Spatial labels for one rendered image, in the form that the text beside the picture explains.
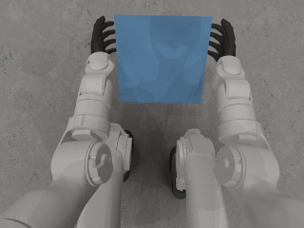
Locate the carton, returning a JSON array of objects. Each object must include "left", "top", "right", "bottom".
[{"left": 114, "top": 14, "right": 213, "bottom": 104}]

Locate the left robot upper arm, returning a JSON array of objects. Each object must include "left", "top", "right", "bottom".
[{"left": 0, "top": 140, "right": 114, "bottom": 228}]

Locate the right robot shin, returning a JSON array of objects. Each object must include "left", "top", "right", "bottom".
[{"left": 176, "top": 128, "right": 216, "bottom": 190}]

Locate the left robot forearm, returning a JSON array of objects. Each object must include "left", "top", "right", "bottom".
[{"left": 50, "top": 51, "right": 118, "bottom": 174}]

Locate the left robot shin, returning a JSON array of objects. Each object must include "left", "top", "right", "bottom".
[{"left": 110, "top": 123, "right": 126, "bottom": 173}]

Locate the left robot hand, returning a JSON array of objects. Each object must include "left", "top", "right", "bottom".
[{"left": 90, "top": 16, "right": 117, "bottom": 54}]

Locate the right robot hand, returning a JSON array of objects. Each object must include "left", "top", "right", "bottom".
[{"left": 207, "top": 19, "right": 237, "bottom": 62}]

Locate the right robot upper arm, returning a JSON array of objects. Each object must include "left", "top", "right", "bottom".
[{"left": 213, "top": 143, "right": 304, "bottom": 228}]

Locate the right robot forearm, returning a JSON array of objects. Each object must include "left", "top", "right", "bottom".
[{"left": 211, "top": 55, "right": 280, "bottom": 174}]

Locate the robot shin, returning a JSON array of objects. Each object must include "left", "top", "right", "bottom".
[
  {"left": 110, "top": 123, "right": 126, "bottom": 173},
  {"left": 176, "top": 128, "right": 216, "bottom": 190}
]

